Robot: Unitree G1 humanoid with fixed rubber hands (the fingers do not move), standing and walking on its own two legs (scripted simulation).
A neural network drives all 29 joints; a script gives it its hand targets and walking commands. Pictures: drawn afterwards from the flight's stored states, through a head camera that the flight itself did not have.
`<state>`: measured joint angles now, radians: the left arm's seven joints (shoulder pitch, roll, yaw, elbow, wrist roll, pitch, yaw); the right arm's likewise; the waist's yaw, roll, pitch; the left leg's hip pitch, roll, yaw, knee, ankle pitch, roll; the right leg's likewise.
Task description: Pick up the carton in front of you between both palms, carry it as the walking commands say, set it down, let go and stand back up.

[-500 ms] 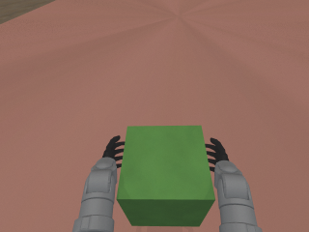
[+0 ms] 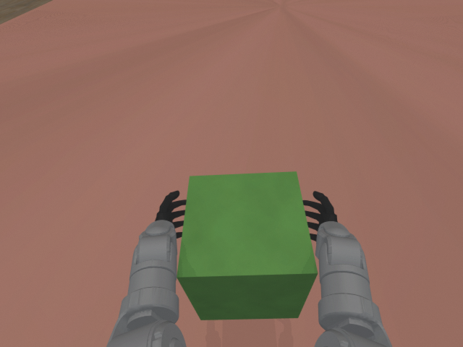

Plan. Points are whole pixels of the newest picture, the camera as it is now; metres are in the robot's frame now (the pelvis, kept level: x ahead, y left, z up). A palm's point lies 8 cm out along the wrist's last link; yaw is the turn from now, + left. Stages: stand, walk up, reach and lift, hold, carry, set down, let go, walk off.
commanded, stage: set down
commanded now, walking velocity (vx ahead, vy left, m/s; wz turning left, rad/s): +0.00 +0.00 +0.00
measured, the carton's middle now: (246, 250) +0.32 +0.00 -0.05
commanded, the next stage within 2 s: none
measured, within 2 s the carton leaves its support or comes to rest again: neither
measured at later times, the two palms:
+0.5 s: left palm (185, 260) +0.36 +0.15 -0.17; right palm (305, 264) +0.36 -0.15 -0.18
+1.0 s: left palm (199, 271) +0.41 +0.14 -0.33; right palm (300, 277) +0.39 -0.16 -0.35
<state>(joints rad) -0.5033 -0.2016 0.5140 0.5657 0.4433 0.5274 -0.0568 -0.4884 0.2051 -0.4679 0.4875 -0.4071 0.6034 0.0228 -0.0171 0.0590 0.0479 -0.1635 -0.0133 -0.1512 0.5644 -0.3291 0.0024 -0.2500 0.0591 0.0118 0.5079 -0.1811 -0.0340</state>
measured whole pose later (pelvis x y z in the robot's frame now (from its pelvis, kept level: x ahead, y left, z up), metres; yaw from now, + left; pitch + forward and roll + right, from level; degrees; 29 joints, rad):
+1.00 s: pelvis -0.06 +0.01 -0.24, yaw +3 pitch +46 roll +5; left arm -0.90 -0.04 0.42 0.70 0.12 0.18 0.09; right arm -0.88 -0.01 -0.38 0.64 -0.19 0.23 -0.06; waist -0.02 0.05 -0.17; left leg -1.87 -0.15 -0.07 1.65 -0.59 -0.07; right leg -1.99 0.10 0.13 1.61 -0.41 0.04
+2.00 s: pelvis -0.08 +0.03 -0.38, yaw +5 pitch +43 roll +0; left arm -1.31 0.11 0.27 1.01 0.06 0.16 0.18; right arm -1.19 -0.18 -0.44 0.90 -0.12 0.18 -0.04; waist -0.09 0.06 0.15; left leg -2.24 -0.23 -0.05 2.14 -0.64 -0.07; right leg -2.32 0.05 0.08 2.06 -0.48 0.08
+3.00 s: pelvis -0.09 +0.02 -0.40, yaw +5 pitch +36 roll +0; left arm -1.37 0.32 0.01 1.08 -0.18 0.04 0.11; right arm -1.31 -0.40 -0.26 1.18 0.17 -0.04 -0.04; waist -0.09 0.02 0.38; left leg -2.22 -0.12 -0.02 2.23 -0.64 -0.04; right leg -2.30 -0.02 0.03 2.14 -0.47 0.02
